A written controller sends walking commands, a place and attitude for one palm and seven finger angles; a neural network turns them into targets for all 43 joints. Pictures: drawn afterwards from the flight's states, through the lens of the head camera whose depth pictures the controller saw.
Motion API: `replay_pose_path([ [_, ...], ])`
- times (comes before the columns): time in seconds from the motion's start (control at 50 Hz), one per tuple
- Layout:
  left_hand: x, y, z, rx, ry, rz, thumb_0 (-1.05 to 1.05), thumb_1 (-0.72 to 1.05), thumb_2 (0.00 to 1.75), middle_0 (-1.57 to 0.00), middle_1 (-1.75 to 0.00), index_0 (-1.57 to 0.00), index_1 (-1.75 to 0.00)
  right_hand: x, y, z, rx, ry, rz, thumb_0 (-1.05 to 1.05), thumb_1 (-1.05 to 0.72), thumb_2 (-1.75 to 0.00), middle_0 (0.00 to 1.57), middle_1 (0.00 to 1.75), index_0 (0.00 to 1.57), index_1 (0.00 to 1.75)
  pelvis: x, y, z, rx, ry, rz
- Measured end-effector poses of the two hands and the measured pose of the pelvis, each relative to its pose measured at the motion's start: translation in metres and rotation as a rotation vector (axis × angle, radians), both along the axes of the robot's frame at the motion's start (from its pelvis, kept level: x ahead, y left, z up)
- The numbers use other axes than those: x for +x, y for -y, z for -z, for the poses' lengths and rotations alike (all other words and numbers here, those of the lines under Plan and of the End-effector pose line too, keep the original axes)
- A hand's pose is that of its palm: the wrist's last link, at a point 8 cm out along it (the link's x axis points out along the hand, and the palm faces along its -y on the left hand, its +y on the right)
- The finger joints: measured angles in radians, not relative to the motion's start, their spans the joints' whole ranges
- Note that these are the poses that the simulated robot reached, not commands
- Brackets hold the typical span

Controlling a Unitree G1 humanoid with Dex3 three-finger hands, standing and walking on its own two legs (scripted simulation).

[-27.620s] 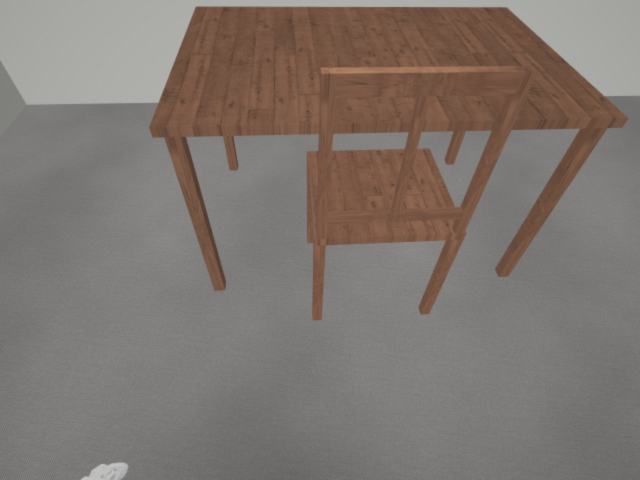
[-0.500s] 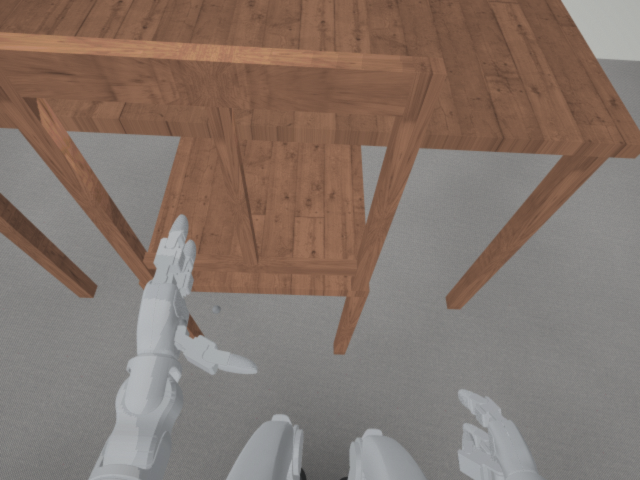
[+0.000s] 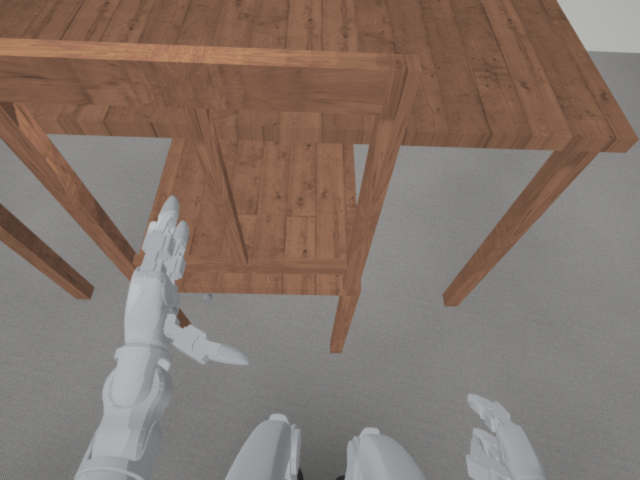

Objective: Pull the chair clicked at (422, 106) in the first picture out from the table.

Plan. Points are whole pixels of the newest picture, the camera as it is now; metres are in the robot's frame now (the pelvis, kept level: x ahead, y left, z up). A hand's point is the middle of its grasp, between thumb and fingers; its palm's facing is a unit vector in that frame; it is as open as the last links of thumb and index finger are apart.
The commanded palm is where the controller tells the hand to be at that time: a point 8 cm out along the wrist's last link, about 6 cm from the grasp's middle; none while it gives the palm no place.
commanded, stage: push the fingers through the gap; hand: left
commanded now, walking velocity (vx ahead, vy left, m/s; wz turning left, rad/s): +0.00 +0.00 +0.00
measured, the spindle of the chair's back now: (224, 202) +0.45 +0.16 +0.04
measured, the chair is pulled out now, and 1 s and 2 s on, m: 0.00 0.00 0.00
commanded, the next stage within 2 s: hook a spindle and tug to test in 1.38 s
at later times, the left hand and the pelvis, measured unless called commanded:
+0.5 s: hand (217, 272) +0.36 +0.15 +0.01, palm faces +0.02 -1.00 -0.04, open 17.0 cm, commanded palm +0.35 +0.20 +0.02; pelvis +0.00 +0.00 +0.00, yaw -1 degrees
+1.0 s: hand (215, 232) +0.41 +0.16 +0.03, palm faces +0.08 -1.00 -0.04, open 17.0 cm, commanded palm +0.39 +0.20 +0.02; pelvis +0.00 +0.02 +0.00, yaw -1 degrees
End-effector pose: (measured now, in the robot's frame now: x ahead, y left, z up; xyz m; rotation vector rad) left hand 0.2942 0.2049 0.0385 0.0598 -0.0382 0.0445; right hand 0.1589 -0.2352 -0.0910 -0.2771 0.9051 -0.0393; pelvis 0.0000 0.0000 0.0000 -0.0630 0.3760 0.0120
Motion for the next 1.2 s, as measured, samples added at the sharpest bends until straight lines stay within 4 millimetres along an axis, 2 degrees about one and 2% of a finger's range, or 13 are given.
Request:
replay_pose_path([
  [0.04, 0.010, 0.000, -0.001, 0.004, 0.003, 0.001, -0.01, -0.50, 0.30, -0.06, -0.08, -0.06, -0.08, -0.002, 0.002, 0.002, 0.003, -0.008, 0.002, 0.01, -0.91, -0.90, 0.20, 0.30, 0.21, 0.30, 0.000, 0.001, 0.000, 0.002, -0.003, 0.001],
  [0.1, 0.022, 0.002, 0.012, -0.006, -0.070, 0.009, -0.01, -0.50, 0.30, -0.06, -0.08, -0.06, -0.08, -0.006, 0.005, 0.004, 0.007, -0.022, 0.015, 0.01, -0.91, -0.90, 0.20, 0.30, 0.21, 0.30, -0.001, 0.002, 0.001, 0.008, -0.009, 0.005],
  [0.18, 0.025, 0.006, 0.026, -0.031, -0.153, 0.013, -0.01, -0.50, 0.30, -0.06, -0.08, -0.06, -0.08, -0.012, 0.009, 0.001, 0.008, -0.031, 0.046, 0.01, -0.91, -0.90, 0.20, 0.30, 0.21, 0.30, 0.001, 0.003, -0.002, 0.014, -0.012, 0.017],
  [0.26, 0.023, 0.002, 0.013, -0.025, -0.091, -0.016, -0.01, -0.50, 0.30, -0.06, -0.08, -0.06, -0.08, -0.018, 0.012, -0.002, 0.001, -0.044, 0.055, 0.01, -0.91, -0.90, 0.20, 0.30, 0.21, 0.30, 0.004, 0.003, -0.005, 0.016, -0.008, 0.023],
  [0.34, 0.031, -0.009, 0.003, 0.000, -0.016, -0.045, -0.01, -0.50, 0.30, -0.06, -0.08, -0.06, -0.08, -0.023, 0.013, 0.003, -0.005, -0.066, 0.043, 0.01, -0.91, -0.90, 0.20, 0.30, 0.20, 0.30, 0.004, 0.003, -0.003, 0.012, -0.013, 0.017],
  [0.4, 0.040, -0.012, 0.011, 0.004, -0.038, -0.030, -0.01, -0.50, 0.30, -0.06, -0.08, -0.06, -0.08, -0.025, 0.013, 0.007, -0.008, -0.080, 0.044, 0.01, -0.91, -0.90, 0.20, 0.30, 0.20, 0.30, 0.001, 0.002, 0.001, 0.008, -0.018, 0.012],
  [0.5, 0.045, -0.002, 0.023, -0.027, -0.112, 0.025, -0.01, -0.50, 0.30, -0.06, -0.08, -0.06, -0.08, -0.028, 0.011, 0.008, -0.010, -0.084, 0.065, 0.01, -0.91, -0.90, 0.20, 0.30, 0.21, 0.30, 0.000, -0.003, 0.000, 0.004, -0.021, 0.014],
  [0.58, 0.051, 0.001, 0.017, -0.031, -0.080, 0.011, -0.01, -0.50, 0.30, -0.06, -0.08, -0.06, -0.08, -0.031, 0.007, 0.006, -0.016, -0.084, 0.068, 0.01, -0.91, -0.90, 0.20, 0.30, 0.20, 0.30, -0.001, -0.007, -0.001, 0.003, -0.021, 0.018],
  [0.66, 0.067, -0.006, 0.010, -0.019, -0.021, -0.030, -0.01, -0.50, 0.30, -0.06, -0.08, -0.06, -0.08, -0.036, 0.005, 0.008, -0.019, -0.098, 0.063, 0.01, -0.91, -0.90, 0.20, 0.30, 0.21, 0.30, -0.003, -0.008, 0.001, 0.001, -0.027, 0.018],
  [0.74, 0.079, -0.011, 0.013, -0.011, -0.041, -0.029, -0.01, -0.50, 0.30, -0.06, -0.08, -0.06, -0.08, -0.044, 0.002, 0.011, -0.015, -0.124, 0.069, 0.01, -0.91, -0.90, 0.20, 0.30, 0.21, 0.30, -0.005, -0.010, 0.003, -0.004, -0.033, 0.015],
  [0.9, 0.081, -0.005, 0.018, -0.041, -0.079, -0.005, -0.01, -0.50, 0.30, -0.06, -0.08, -0.06, -0.08, -0.061, -0.001, 0.009, -0.016, -0.172, 0.100, 0.01, -0.91, -0.90, 0.20, 0.30, 0.21, 0.30, -0.004, -0.017, -0.002, -0.010, -0.034, 0.020],
  [1.08, 0.103, -0.015, 0.015, -0.018, -0.041, -0.034, -0.01, -0.50, 0.30, -0.06, -0.08, -0.06, -0.08, -0.075, 0.001, 0.012, -0.028, -0.215, 0.115, 0.01, -0.91, -0.90, 0.20, 0.30, 0.21, 0.30, -0.006, -0.019, 0.002, -0.016, -0.045, 0.019],
  [1.2, 0.098, -0.010, 0.022, -0.040, -0.088, -0.008, -0.01, -0.50, 0.30, -0.06, -0.08, -0.06, -0.08, -0.081, -0.001, 0.010, -0.019, -0.236, 0.130, 0.01, -0.91, -0.90, 0.20, 0.30, 0.21, 0.30, -0.005, -0.021, -0.001, -0.017, -0.046, 0.024],
])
